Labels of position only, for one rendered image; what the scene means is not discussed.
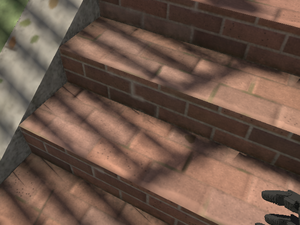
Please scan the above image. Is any robot right hand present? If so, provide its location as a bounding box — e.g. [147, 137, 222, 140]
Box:
[255, 189, 300, 225]

